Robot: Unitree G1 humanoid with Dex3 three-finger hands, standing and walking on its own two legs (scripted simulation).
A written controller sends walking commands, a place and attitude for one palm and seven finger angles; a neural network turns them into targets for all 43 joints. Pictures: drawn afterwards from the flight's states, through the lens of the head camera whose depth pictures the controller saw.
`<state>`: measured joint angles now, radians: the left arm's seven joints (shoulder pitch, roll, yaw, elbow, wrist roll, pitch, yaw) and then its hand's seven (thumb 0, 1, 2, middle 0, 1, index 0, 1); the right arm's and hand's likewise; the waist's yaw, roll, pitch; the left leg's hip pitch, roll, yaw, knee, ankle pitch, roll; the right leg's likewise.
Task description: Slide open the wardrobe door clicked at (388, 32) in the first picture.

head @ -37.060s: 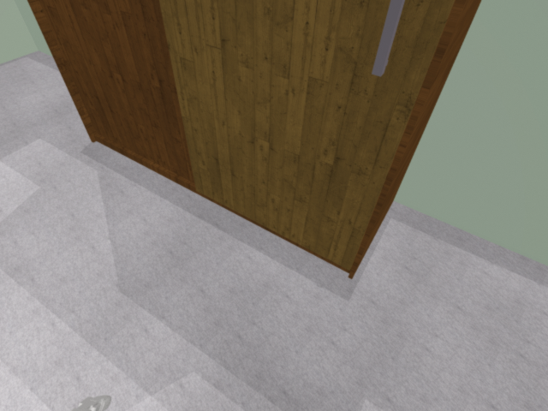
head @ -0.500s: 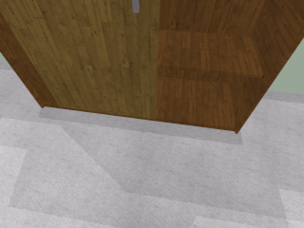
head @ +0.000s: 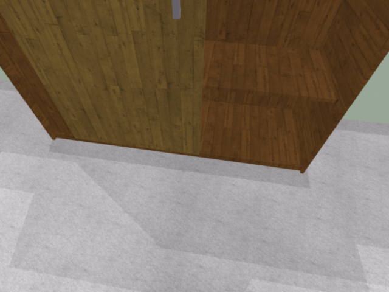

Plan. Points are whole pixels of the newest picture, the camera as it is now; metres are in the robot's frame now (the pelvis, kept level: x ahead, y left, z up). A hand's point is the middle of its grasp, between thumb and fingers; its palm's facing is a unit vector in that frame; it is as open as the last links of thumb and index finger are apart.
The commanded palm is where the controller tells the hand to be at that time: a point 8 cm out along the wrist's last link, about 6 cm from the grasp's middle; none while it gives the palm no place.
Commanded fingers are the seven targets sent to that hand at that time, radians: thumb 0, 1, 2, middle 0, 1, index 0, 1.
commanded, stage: look to check the result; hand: right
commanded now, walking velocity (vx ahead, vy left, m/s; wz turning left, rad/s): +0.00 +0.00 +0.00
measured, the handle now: out of the picture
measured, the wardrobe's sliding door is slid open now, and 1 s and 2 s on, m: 0.64 0.64 0.64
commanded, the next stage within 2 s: stand and wait in 0.82 s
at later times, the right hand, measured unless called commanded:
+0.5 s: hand out of the picture +0.08 -0.22 -0.16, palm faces -0.02 +0.95 -0.30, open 7.3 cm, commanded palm none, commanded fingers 0.00 -0.90 -0.90 0.20 0.30 0.20 0.30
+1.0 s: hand out of the picture +0.08 -0.22 -0.16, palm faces -0.03 +0.95 -0.30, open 7.3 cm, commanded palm none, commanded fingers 0.00 -0.90 -0.90 0.20 0.30 0.20 0.30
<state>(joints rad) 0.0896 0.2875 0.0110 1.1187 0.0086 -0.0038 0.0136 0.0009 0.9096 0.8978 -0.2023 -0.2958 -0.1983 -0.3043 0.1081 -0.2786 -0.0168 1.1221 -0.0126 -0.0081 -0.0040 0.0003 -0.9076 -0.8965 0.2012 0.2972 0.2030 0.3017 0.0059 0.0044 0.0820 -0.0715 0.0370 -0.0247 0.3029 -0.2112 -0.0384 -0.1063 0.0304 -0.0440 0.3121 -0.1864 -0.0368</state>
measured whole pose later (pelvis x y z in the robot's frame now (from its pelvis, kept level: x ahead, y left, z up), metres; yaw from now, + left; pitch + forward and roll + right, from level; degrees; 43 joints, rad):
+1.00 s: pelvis +0.00 +0.01 +0.00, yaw +0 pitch -1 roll +0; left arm 0.07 0.32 0.01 1.12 0.01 0.00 0.01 0.00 0.91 0.90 -0.20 -0.30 -0.20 -0.30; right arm 0.09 -0.31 -0.02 1.12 -0.01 -0.01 0.00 0.00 -0.91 -0.90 0.20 0.30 0.20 0.30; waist 0.01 0.00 0.08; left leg -0.06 0.01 -0.02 0.28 -0.20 -0.02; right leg -0.10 0.00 -0.04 0.30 -0.18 -0.01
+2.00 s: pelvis +0.00 +0.01 +0.00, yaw +0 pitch -1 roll +0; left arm 0.07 0.32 0.01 1.13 0.01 0.00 0.01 0.00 0.91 0.90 -0.20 -0.30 -0.20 -0.30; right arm 0.09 -0.32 -0.02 1.12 -0.01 -0.01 0.01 0.00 -0.91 -0.90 0.20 0.30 0.20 0.30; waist 0.01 0.01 0.08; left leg -0.06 0.02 -0.02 0.27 -0.19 -0.02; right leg -0.10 0.01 -0.04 0.29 -0.17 -0.02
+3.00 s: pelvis +0.00 +0.02 +0.00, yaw +0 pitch -1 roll +0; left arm 0.07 0.33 0.01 1.13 0.01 0.00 0.01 0.00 0.91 0.90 -0.20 -0.30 -0.20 -0.30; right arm 0.09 -0.32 -0.01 1.12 -0.01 -0.01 0.00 0.00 -0.91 -0.90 0.20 0.30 0.20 0.30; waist 0.01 0.01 0.08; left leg -0.06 0.01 -0.02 0.27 -0.19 -0.01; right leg -0.09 0.00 -0.04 0.29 -0.18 -0.01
